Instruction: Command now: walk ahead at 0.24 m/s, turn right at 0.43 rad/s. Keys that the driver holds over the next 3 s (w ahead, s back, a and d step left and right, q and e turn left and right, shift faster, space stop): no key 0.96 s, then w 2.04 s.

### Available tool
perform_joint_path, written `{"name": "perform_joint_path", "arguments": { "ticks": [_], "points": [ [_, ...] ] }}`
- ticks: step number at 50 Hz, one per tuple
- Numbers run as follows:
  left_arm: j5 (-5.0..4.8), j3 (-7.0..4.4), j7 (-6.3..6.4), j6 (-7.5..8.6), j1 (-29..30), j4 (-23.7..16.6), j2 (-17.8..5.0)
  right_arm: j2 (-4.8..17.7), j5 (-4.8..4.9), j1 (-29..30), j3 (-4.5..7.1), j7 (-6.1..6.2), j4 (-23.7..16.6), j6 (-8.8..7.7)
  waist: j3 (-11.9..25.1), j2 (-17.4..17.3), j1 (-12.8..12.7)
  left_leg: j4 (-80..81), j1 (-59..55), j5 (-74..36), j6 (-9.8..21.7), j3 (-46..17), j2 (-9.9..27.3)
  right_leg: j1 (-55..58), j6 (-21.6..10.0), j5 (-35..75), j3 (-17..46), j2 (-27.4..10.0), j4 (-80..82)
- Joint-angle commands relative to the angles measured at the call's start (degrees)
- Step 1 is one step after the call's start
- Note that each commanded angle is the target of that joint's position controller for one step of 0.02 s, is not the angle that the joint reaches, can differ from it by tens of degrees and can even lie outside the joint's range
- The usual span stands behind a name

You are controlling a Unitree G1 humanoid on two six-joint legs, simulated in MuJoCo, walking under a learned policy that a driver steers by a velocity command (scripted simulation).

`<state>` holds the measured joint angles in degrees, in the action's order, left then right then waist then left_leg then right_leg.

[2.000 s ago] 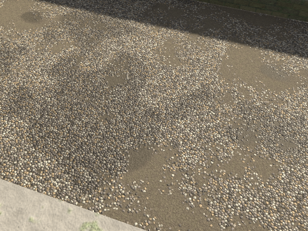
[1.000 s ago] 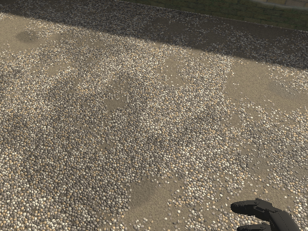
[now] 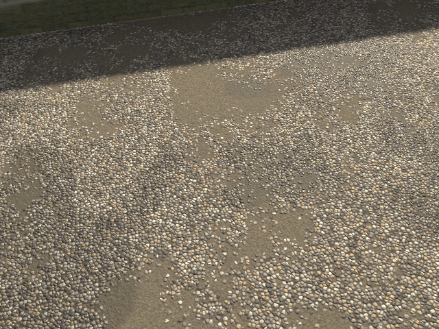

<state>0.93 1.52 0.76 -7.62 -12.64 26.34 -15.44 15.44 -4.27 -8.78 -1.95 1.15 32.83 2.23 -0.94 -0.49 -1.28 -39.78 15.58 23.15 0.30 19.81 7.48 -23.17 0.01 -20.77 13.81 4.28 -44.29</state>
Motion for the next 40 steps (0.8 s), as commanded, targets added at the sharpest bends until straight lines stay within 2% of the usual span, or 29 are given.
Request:
{"name": "perform_joint_path", "arguments": {
  "ticks": [1, 2, 3, 4, 5, 6, 7, 9, 10, 11, 12, 13, 14, 15, 16, 17, 18, 20, 24, 28, 29, 32, 35, 36, 38, 39, 40],
  "points": [
    [0.03, -1.86, -0.29, 0.55, 0.67, -4.47, -3.40, 7.72, 1.92, -0.53, 2.86, 0.97, -0.29, -0.16, 3.93, -3.60, 0.38, 13.19, -8.66, -10.62, 8.45, -12.82, 13.11, -5.79, -2.43, 0.51, -5.51, -3.39, 1.10],
    [-0.61, -2.30, -0.90, 1.09, 0.44, -3.83, -4.39, 8.71, 2.81, 0.46, 3.06, 1.17, -0.06, 0.03, 1.92, -0.67, -0.48, 13.07, -7.52, -7.60, 7.26, -11.28, 11.64, -5.13, -3.53, 7.66, -5.67, -4.13, 4.57],
    [-1.24, -2.87, -0.95, 1.23, -0.99, -2.75, -5.43, 8.72, 2.87, 0.76, 3.04, 1.17, 0.15, 0.30, 0.95, 2.82, -0.85, 11.82, -5.73, -1.64, 5.58, -7.79, 7.97, -3.49, -4.59, 14.80, -4.35, -3.52, 7.24],
    [-1.17, -3.09, -0.84, 1.22, -1.43, -2.26, -5.95, 8.48, 2.69, 0.96, 2.99, 1.05, 0.23, 0.54, 0.32, 5.58, -1.02, 9.40, -5.08, 2.91, 3.98, -4.98, 4.23, -2.30, -5.62, 23.12, -2.79, -3.29, 9.28],
    [-0.84, -3.18, -0.73, 1.10, -1.61, -1.96, -6.45, 7.40, 2.36, 0.77, 2.64, 0.85, 0.10, 0.82, 0.53, 7.98, -0.86, 6.60, -5.12, 5.87, 2.80, -3.37, 1.17, -1.90, -6.92, 26.88, 0.10, -3.55, 11.35],
    [-0.37, -3.30, -0.74, 0.98, -1.37, -2.01, -7.10, 6.40, 2.00, 0.30, 2.29, 0.68, 0.11, 1.08, 1.12, 8.91, -0.42, 4.00, -5.60, 7.96, 2.12, -3.35, -0.99, -1.76, -8.27, 26.95, 3.83, -4.74, 13.91],
    [-0.38, -3.34, -0.86, 1.36, 0.22, -2.04, -7.66, 5.20, 1.57, -0.85, 2.12, 0.45, 0.60, 1.29, 2.70, 10.18, 0.76, 2.19, -5.37, 9.57, 2.34, -4.71, -2.67, -0.59, -9.48, 22.99, 7.90, -5.80, 15.84],
    [-0.18, -2.74, -0.78, 1.69, 4.63, -3.19, -6.54, 3.34, 1.24, -2.01, 0.98, -0.48, 0.55, 0.16, 4.77, 10.73, 2.53, 1.97, -5.36, 7.39, 2.32, -9.72, -4.13, 0.27, -11.13, 17.45, 13.65, -8.44, 18.64],
    [0.03, -2.05, -0.64, 1.57, 6.08, -3.27, -4.35, 2.75, 0.52, -4.13, 0.42, -0.96, 1.20, -0.02, 5.06, 10.21, 3.54, 5.51, -7.09, 4.33, 2.69, -11.57, -3.85, -0.75, -10.66, 14.26, 12.00, -7.83, 17.97],
    [-0.24, -1.42, -0.57, 1.38, 6.77, -3.35, -2.49, 3.23, -0.01, -4.72, 0.28, -1.46, 1.54, -0.34, 4.82, 7.38, 3.34, 9.86, -8.18, -1.25, 3.76, -12.81, -2.59, -1.00, -8.93, 11.32, 9.51, -6.96, 16.33],
    [-0.31, -0.80, -0.61, 1.28, 5.42, -2.77, -0.65, 2.99, -0.50, -3.75, -0.12, -1.90, 1.51, -0.60, 4.55, 3.67, 1.95, 13.94, -8.19, -5.96, 5.04, -14.04, -0.55, 0.09, -6.75, 7.28, 6.90, -5.82, 14.48],
    [-0.08, -0.35, -0.84, 1.30, 1.79, -1.62, 0.69, 2.39, -0.43, -0.88, -0.65, -2.15, 1.48, -0.91, 3.33, -0.89, -0.92, 16.90, -6.39, -8.76, 6.55, -14.91, 1.95, 2.25, -4.25, 5.02, 3.91, -4.37, 13.85],
    [0.35, -0.47, -1.10, 1.44, -0.51, -0.34, 0.00, 2.02, 0.29, 0.48, -0.89, -2.24, 1.55, -1.14, 1.79, -2.08, -1.84, 17.84, -5.75, -10.79, 7.17, -14.41, 2.50, 3.52, -2.80, 6.24, 2.85, -3.78, 14.25],
    [0.41, -0.71, -1.18, 1.65, -0.84, 0.39, -1.09, 2.68, 0.88, -0.18, -0.75, -2.16, 1.95, -1.14, 0.80, -1.30, -1.37, 17.84, -6.75, -11.74, 6.95, -13.61, 1.85, 3.42, -2.40, 9.11, 2.76, -3.56, 14.82],
    [-0.32, -1.32, -0.88, 1.88, 0.53, -0.10, -3.82, 6.30, 2.43, -0.16, -0.13, -1.84, 1.29, -0.90, -0.86, -0.40, -0.66, 17.08, -7.87, -19.88, 5.98, -13.46, 1.54, 2.56, -2.26, 19.96, 2.91, -3.96, 15.86],
    [0.01, -1.42, -0.50, 2.05, 0.61, 0.16, -4.46, 7.25, 2.49, -2.26, 0.08, -1.48, 2.00, -0.73, 1.24, 0.61, 0.02, 16.14, -10.63, -24.80, 5.65, -12.75, 1.47, 3.41, -2.24, 25.61, 2.64, -3.94, 15.84],
    [0.83, -0.91, -0.20, 2.43, 0.64, 0.74, -3.41, 6.38, 2.00, -4.35, 0.00, -1.29, 2.88, -0.31, 3.64, 1.19, 0.70, 15.29, -12.17, -28.61, 5.89, -12.35, 1.65, 5.45, -2.05, 27.93, 2.48, -3.98, 15.93],
    [1.03, -0.40, 0.18, 2.56, 0.90, 1.21, -2.04, 5.80, 1.65, -6.12, 0.05, -1.03, 3.59, 0.49, 5.22, 0.08, 1.28, 16.00, -14.79, -29.12, 6.00, -11.85, 1.62, 5.90, -2.08, 27.53, 1.93, -3.83, 16.69],
    [0.83, -0.29, 0.34, 2.29, 1.89, 1.71, -1.35, 4.82, 2.11, -5.67, 0.34, -1.06, 3.90, 1.86, 3.46, 0.26, 1.51, 19.67, -15.09, -22.39, 5.99, -11.60, 1.90, 5.76, -1.52, 24.52, 0.89, -3.87, 19.50],
    [0.79, -0.38, 0.44, 2.25, 1.70, 2.53, -1.10, 4.22, 2.49, -5.73, 0.59, -1.17, 4.57, 2.47, 2.31, 0.60, 1.68, 22.07, -15.81, -19.96, 5.83, -11.41, 1.79, 6.02, -1.18, 24.46, 0.30, -4.03, 21.78],
    [1.45, -0.22, 0.31, 1.87, 0.30, 3.82, 0.05, 2.38, 1.52, -6.21, 0.26, -1.35, 5.34, 2.09, 3.03, 0.33, 1.55, 23.25, -16.25, -13.28, 5.91, -10.96, 1.39, 6.32, -1.70, 16.12, -0.03, -3.60, 21.76],
    [0.83, -0.45, 0.07, 1.65, 0.02, 4.12, -0.34, 2.63, 2.08, -4.63, 0.41, -1.59, 5.50, 1.76, -0.91, 0.75, 1.32, 25.33, -13.89, -9.41, 6.08, -11.44, 1.67, 4.64, -1.75, 13.74, 0.01, -4.04, 22.69],
    [0.88, -0.61, 0.23, 1.92, -0.71, 4.83, -0.78, 2.80, 2.27, -5.63, 0.52, -1.50, 6.23, 1.64, -0.79, 1.52, 1.74, 24.91, -15.30, -13.08, 5.93, -10.97, 1.34, 4.37, -1.64, 16.19, 0.02, -4.22, 23.26],
    [0.20, -0.85, 0.38, 2.40, 0.26, 4.21, -1.87, 4.36, 3.56, -5.33, 0.82, -1.28, 5.70, 1.95, -1.24, 1.68, 1.96, 24.33, -15.79, -19.75, 5.97, -11.54, 1.70, 4.20, -1.12, 24.30, 0.25, -4.74, 23.88],
    [0.62, -0.77, 0.90, 2.69, -0.43, 4.81, -1.68, 4.36, 3.22, -7.59, 0.96, -0.88, 6.53, 2.52, 1.70, 1.41, 2.40, 23.35, -18.50, -24.38, 5.94, -11.01, 1.39, 5.80, -0.72, 28.14, -0.39, -4.59, 23.76],
    [1.48, -0.54, 0.92, 2.26, -1.95, 6.13, -0.37, 2.65, 2.03, -8.31, 0.67, -0.92, 7.33, 2.36, 2.91, 0.99, 2.26, 23.91, -19.13, -18.47, 5.85, -10.40, 0.91, 6.34, -1.31, 19.70, -0.92, -4.02, 23.50],
    [1.41, -0.47, 0.87, 1.94, -1.91, 6.03, -0.15, 2.42, 2.16, -7.73, 0.63, -1.02, 7.17, 2.31, 1.46, 0.69, 2.25, 24.90, -17.87, -14.97, 5.86, -10.94, 1.05, 5.58, -1.60, 16.51, -0.98, -3.98, 23.78]
  ]
}}
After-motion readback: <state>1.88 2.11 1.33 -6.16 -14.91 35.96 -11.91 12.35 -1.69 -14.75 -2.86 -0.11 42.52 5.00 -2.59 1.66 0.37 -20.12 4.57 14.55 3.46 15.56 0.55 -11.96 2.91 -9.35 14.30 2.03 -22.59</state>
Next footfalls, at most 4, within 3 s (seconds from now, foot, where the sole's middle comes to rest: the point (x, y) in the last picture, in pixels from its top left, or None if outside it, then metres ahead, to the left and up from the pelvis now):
none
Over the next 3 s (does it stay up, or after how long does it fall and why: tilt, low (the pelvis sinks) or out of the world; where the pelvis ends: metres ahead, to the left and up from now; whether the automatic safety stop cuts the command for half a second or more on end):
stays up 0.01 0.00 0.03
